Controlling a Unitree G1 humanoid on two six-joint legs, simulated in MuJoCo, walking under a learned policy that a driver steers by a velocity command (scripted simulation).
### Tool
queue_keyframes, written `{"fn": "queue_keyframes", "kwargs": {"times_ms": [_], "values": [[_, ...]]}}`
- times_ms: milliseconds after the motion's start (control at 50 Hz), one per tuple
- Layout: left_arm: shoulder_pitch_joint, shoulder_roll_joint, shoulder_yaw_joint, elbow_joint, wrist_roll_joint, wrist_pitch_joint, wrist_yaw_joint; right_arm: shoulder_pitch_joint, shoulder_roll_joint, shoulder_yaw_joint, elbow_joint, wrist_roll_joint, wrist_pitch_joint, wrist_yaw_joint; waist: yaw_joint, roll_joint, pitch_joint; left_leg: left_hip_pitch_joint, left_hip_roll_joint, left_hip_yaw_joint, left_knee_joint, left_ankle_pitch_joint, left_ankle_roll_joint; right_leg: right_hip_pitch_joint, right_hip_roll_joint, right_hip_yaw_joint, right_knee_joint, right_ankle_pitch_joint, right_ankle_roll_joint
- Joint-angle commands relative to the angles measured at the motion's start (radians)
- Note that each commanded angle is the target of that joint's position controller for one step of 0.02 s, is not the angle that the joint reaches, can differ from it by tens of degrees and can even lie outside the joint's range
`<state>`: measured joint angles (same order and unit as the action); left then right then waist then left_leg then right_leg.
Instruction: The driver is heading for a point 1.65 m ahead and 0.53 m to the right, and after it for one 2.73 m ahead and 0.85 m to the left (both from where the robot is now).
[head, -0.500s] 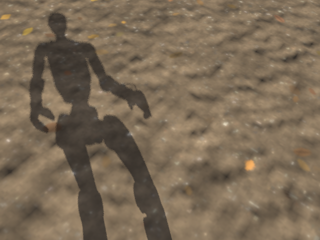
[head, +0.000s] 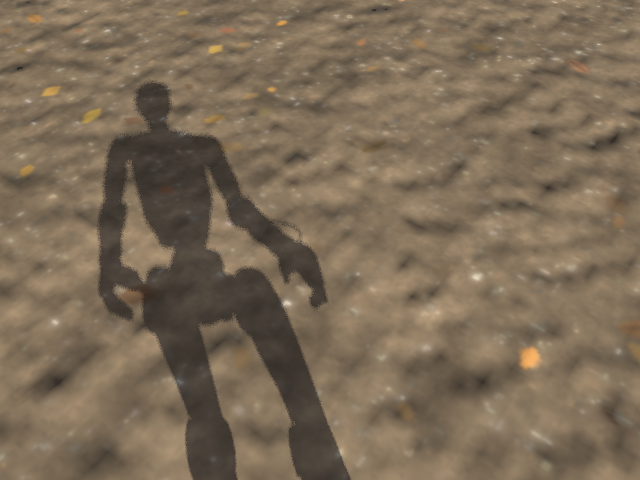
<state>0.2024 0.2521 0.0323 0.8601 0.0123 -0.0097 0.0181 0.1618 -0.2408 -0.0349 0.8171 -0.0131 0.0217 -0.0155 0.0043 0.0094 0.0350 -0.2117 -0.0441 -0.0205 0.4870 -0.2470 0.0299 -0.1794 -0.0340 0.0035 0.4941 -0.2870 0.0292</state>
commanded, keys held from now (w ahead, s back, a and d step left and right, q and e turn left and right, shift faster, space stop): no key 0.84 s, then w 0.16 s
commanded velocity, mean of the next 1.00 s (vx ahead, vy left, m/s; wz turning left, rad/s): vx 0.02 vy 0.00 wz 0.01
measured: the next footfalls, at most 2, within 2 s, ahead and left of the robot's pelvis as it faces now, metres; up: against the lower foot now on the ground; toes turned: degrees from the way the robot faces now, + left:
left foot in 1.54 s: +0.42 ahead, +0.09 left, +0.00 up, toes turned +0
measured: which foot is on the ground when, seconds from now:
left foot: down 0.00-1.00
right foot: down 0.00-1.00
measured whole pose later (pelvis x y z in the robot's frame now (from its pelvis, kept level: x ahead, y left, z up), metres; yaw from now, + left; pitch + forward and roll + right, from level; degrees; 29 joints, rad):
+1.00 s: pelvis +0.01 -0.01 +0.00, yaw +0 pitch -1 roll +0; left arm 0.31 0.23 0.01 1.05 -0.01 -0.03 0.04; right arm 0.23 -0.22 -0.03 1.12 0.02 -0.02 -0.03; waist 0.00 -0.01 -0.01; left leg -0.24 -0.03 -0.03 0.56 -0.39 0.04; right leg -0.21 0.00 0.01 0.57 -0.43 -0.03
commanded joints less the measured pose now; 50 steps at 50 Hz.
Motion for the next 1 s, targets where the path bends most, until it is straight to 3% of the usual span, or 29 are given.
{"fn": "queue_keyframes", "kwargs": {"times_ms": [20, 140, 420, 840, 880, 920, 960, 1000], "values": [[-0.009, 0.12, 0.022, -0.034, -0.001, -0.014, 0.009, -0.035, -0.099, -0.028, -0.034, 0.003, -0.012, -0.007, 0.004, -0.031, -0.029, 0.031, 0.069, -0.079, -0.079, 0.107, 0.018, -0.034, -0.041, 0.043, -0.093, 0.12, -0.021], [-0.003, 0.116, 0.016, 0.004, -0.002, -0.012, 0.013, -0.016, -0.106, -0.031, 0.039, 0.006, -0.015, -0.013, 0.004, -0.005, -0.022, 0.043, 0.069, -0.073, -0.082, 0.141, 0.008, -0.028, -0.03, 0.037, -0.099, 0.127, -0.026], [0.019, 0.101, 0.004, 0.091, -0.005, -0.007, 0.018, -0.006, -0.108, -0.025, 0.175, 0.012, -0.016, -0.022, 0.0, -0.011, -0.013, 0.054, 0.068, -0.06, -0.088, 0.166, 0.005, -0.023, -0.008, 0.019, -0.112, 0.138, -0.026], [0.087, 0.077, -0.011, 0.167, -0.007, -0.006, 0.025, 0.016, -0.088, -0.008, 0.271, 0.014, -0.015, -0.024, -0.004, -0.007, 0.002, 0.035, 0.061, -0.043, -0.095, 0.142, 0.001, -0.038, 0.005, 0.012, -0.116, 0.119, -0.031], [0.112, 0.073, -0.01, 0.183, -0.014, -0.002, 0.029, 0.041, -0.088, -0.009, 0.284, 0.02, -0.012, -0.026, -0.006, -0.004, -0.006, 0.02, 0.035, -0.023, -0.091, -0.144, 0.014, -0.05, 0.033, -0.011, -0.101, -0.125, -0.045], [0.096, 0.09, -0.004, 0.165, -0.02, -0.005, 0.034, 0.046, -0.105, -0.016, 0.275, 0.027, -0.018, -0.028, -0.01, -0.001, 0.072, -0.079, 0.041, -0.046, -0.089, -0.441, 0.047, -0.134, 0.028, 0.013, -0.083, -0.381, -0.081], [0.105, 0.076, -0.005, 0.155, -0.026, -0.027, 0.03, 0.058, -0.099, -0.017, 0.266, 0.032, -0.044, -0.021, -0.011, 0.01, 0.115, -0.111, 0.079, -0.099, -0.095, -0.477, 0.076, -0.18, 0.004, 0.051, -0.066, -0.405, -0.107], [0.109, 0.061, -0.005, 0.148, -0.029, -0.053, 0.019, 0.101, -0.1, -0.02, 0.27, 0.04, -0.07, -0.012, -0.022, 0.024, 0.099, -0.073, 0.12, -0.163, -0.102, -0.464, 0.107, -0.207, -0.001, 0.06, -0.019, -0.353, -0.116]]}}
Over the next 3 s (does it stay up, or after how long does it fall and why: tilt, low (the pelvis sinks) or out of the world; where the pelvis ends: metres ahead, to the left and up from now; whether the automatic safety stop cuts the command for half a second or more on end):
stays up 1.01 -0.08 0.00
